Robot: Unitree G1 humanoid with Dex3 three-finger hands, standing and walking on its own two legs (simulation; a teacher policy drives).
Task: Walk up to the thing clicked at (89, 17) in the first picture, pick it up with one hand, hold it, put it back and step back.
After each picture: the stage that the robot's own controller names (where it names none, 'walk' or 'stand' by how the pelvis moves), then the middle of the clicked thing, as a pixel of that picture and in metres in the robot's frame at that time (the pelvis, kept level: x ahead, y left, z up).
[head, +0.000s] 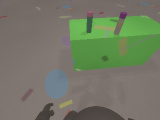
stand; (89, 22) +1.06 +0.07 +0.05
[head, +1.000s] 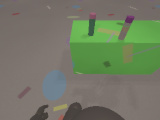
walk; (91, 25) +0.97 +0.08 +0.07
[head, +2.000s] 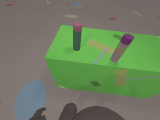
walk; (77, 38) +0.63 +0.17 +0.09
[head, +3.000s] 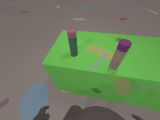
stand; (73, 44) +0.57 +0.20 +0.08
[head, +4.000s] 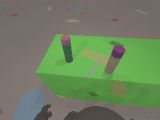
stand; (67, 50) +0.52 +0.22 +0.05
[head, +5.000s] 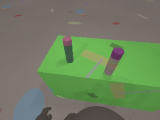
stand; (68, 51) +0.53 +0.22 +0.05
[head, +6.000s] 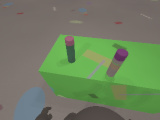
stand; (70, 51) +0.53 +0.20 +0.05
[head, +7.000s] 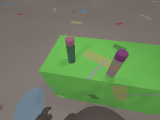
stand; (71, 51) +0.52 +0.20 +0.05
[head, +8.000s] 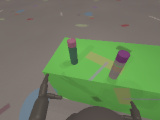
rise first; (73, 52) +0.52 +0.21 +0.05
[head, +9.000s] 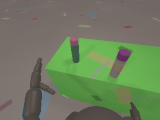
go down; (75, 51) +0.55 +0.20 +0.06
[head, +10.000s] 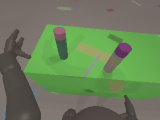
go down; (62, 45) +0.50 +0.20 +0.08
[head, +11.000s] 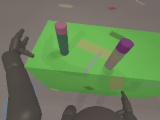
close in; (63, 41) +0.53 +0.19 +0.09
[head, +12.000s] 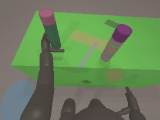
close; (52, 33) +0.54 +0.22 +0.13
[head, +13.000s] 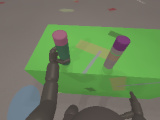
lift; (63, 51) +0.42 +0.17 +0.14
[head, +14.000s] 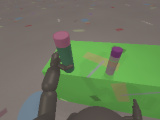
lift; (66, 55) +0.31 +0.16 +0.24
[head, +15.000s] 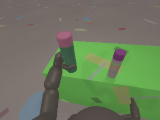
hold; (68, 55) +0.32 +0.15 +0.23
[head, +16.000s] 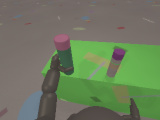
hold; (65, 57) +0.31 +0.16 +0.22
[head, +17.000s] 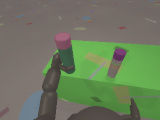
crouch; (67, 56) +0.31 +0.15 +0.23
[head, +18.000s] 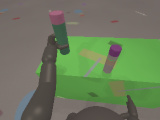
crouch; (61, 36) +0.46 +0.19 +0.26
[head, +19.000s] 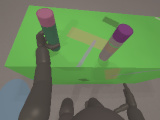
lower; (51, 34) +0.51 +0.20 +0.12
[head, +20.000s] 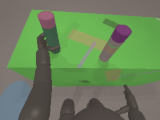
lower; (51, 36) +0.51 +0.20 +0.12
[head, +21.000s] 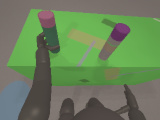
lower; (51, 36) +0.51 +0.20 +0.12
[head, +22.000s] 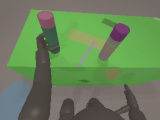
lower; (51, 36) +0.51 +0.20 +0.13
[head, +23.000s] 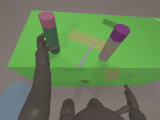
loosen; (51, 37) +0.51 +0.20 +0.13
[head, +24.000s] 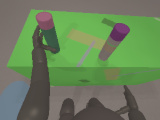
withdraw; (50, 37) +0.51 +0.20 +0.12
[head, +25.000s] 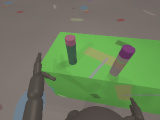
sink last; (71, 51) +0.48 +0.18 +0.09
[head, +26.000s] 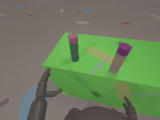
stand; (74, 49) +0.52 +0.19 +0.08
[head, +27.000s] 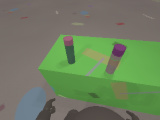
stand; (70, 51) +0.51 +0.20 +0.08
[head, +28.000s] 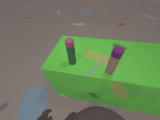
stand; (71, 52) +0.52 +0.20 +0.05
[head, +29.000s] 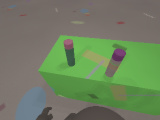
stand; (70, 54) +0.49 +0.20 +0.05
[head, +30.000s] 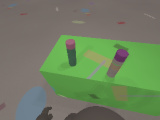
stand; (71, 54) +0.49 +0.19 +0.05
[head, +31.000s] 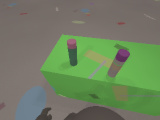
stand; (72, 53) +0.50 +0.18 +0.05
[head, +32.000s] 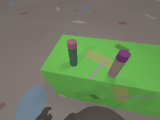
stand; (72, 54) +0.49 +0.18 +0.05
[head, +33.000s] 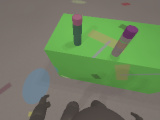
walk; (77, 32) +0.63 +0.16 +0.07
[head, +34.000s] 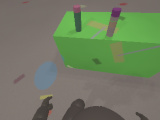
walk; (77, 19) +0.89 +0.21 +0.07
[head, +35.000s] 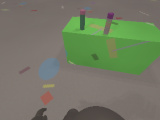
stand; (82, 20) +1.16 +0.20 +0.07
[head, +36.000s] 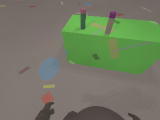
stand; (83, 19) +1.13 +0.17 +0.05
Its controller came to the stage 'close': yes
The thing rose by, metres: 0.20
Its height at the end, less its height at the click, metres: +0.00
